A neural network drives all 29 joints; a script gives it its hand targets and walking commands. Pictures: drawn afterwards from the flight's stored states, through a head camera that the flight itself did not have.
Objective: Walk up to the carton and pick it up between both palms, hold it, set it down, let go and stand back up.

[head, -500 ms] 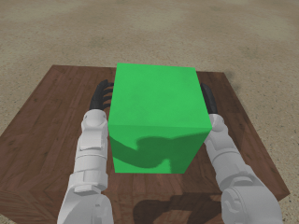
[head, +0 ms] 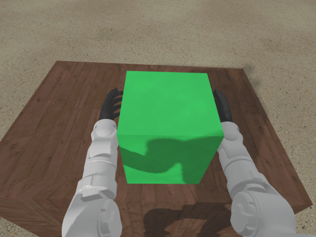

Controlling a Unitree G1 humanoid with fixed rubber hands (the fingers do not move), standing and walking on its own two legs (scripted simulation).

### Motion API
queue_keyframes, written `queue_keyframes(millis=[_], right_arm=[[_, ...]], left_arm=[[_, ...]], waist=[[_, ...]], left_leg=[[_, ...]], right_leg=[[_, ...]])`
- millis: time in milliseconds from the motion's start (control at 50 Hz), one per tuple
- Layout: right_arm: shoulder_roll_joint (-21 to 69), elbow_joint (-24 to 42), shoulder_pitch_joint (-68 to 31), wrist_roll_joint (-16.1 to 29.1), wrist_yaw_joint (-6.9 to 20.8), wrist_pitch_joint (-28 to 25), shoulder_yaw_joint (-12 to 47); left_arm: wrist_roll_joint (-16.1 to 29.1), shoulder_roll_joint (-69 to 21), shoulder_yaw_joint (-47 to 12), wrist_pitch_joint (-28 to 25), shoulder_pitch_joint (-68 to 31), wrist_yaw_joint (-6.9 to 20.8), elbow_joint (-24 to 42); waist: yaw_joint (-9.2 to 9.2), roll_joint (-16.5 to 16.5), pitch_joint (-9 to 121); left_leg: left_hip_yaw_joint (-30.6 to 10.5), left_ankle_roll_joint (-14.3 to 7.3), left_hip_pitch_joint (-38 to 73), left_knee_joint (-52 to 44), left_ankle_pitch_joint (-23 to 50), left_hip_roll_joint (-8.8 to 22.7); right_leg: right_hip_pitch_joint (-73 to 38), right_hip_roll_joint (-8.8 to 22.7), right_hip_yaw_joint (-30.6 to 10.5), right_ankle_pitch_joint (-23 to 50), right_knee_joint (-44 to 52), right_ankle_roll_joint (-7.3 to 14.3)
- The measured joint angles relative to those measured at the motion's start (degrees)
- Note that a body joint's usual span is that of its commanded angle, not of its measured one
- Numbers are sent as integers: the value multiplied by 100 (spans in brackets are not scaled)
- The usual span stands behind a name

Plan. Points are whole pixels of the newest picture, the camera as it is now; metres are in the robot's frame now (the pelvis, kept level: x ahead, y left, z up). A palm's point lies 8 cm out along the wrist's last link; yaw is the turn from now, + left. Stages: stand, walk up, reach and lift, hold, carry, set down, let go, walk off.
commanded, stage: set down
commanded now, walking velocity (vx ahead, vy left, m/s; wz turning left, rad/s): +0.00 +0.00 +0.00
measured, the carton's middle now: (165, 131) +0.38 +0.03 +0.06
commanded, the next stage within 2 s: none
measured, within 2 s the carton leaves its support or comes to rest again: rests again in 0.94 s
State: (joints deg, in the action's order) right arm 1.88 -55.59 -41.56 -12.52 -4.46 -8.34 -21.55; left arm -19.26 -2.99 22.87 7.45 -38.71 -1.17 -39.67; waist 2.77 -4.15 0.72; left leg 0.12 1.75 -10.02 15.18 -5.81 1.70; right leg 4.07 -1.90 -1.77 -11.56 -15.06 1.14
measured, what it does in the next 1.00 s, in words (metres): stands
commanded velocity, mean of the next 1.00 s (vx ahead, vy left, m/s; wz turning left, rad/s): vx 0.00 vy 0.00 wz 0.00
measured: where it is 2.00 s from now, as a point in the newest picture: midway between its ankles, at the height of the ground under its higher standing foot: outside the picture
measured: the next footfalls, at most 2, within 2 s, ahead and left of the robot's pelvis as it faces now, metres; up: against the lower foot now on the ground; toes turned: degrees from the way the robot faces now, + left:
none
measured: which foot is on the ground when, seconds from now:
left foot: down 0.00-1.00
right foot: down 0.00-1.00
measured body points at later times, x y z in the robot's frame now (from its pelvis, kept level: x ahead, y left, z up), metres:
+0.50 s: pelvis +0.01 +0.00 +0.00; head +0.04 +0.02 +0.45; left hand +0.41 +0.18 +0.06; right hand +0.43 -0.12 +0.07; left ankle +0.02 +0.14 -0.75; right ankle -0.04 -0.10 -0.75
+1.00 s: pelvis +0.00 +0.01 +0.00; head +0.07 +0.02 +0.44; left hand +0.41 +0.18 +0.03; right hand +0.43 -0.12 +0.04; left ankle +0.02 +0.14 -0.75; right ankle -0.04 -0.10 -0.75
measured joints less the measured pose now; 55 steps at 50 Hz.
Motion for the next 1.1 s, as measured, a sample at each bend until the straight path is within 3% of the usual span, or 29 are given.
queue_keyframes(millis=[620, 1100], right_arm=[[38, -288, -192, -682, 127, -339, -569], [43, -469, -217, -1032, 204, -788, -949]], left_arm=[[135, 59, 281, -960, -188, -168, -1037], [10, 77, 399, -1649, -303, -318, -1615]], waist=[[137, 125, 340], [129, 205, 496]], left_leg=[[137, -6, -946, 125, -8, 63], [146, -54, -1516, 218, 56, 50]], right_leg=[[1024, -48, -121, 18, -178, -6], [1574, -30, -113, 104, -228, -54]])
